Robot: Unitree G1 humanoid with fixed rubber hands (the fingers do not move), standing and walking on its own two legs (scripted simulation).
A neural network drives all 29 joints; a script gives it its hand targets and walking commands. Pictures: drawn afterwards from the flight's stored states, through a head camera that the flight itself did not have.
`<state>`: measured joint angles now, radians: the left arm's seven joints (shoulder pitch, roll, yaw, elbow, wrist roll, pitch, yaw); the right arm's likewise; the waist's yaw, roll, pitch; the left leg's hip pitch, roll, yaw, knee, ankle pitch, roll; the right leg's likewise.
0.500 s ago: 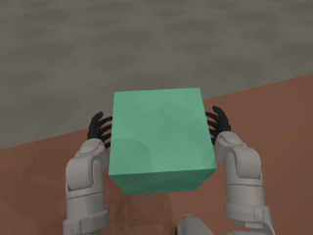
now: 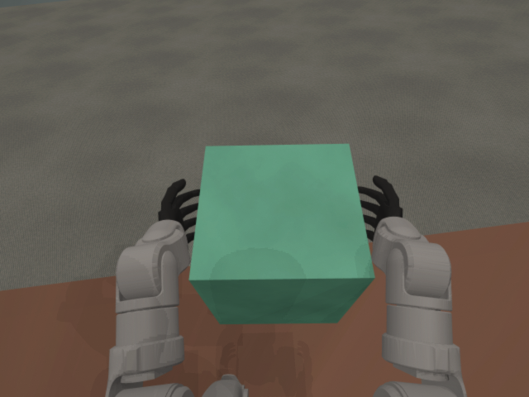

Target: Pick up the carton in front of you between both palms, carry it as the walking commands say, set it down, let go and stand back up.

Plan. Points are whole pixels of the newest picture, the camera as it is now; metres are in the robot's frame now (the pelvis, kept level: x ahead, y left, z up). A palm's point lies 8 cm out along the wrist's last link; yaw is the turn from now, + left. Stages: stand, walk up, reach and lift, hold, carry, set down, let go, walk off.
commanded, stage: carry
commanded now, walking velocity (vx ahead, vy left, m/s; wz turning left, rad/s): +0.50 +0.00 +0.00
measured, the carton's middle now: (277, 243) +0.35 +0.02 +0.04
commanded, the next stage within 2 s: none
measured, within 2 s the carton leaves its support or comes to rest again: neither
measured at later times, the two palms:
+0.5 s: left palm (218, 147) +0.64 +0.16 +0.01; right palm (349, 150) +0.62 -0.14 +0.01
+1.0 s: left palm (220, 81) +0.94 +0.20 +0.02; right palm (322, 74) +0.96 -0.10 +0.02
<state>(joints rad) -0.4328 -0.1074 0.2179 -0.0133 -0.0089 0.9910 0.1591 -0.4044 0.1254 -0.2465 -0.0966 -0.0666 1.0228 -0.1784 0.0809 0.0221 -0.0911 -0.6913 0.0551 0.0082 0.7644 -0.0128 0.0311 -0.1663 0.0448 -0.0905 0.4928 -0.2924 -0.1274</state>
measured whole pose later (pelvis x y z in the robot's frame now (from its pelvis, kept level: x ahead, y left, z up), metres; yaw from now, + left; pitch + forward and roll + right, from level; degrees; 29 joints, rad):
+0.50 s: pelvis +0.31 +0.04 -0.05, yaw -1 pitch +6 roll -1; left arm -0.33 -0.14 0.24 -0.05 0.04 0.92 0.13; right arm -0.35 0.13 -0.21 -0.02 -0.03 0.91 -0.14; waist -0.07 0.02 -0.02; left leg -0.30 -0.05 0.11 0.60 -0.29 0.10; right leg -0.68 -0.06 -0.01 0.80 -0.15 -0.04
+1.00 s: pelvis +0.62 +0.02 -0.08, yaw +2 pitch +6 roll -1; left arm -0.43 -0.11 0.19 -0.03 -0.01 0.97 0.16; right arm -0.36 0.11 -0.24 -0.14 -0.04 0.99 -0.16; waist 0.09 0.02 -0.09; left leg -0.61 0.04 0.02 0.62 -0.06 0.03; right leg -0.22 0.03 -0.10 0.56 -0.32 -0.07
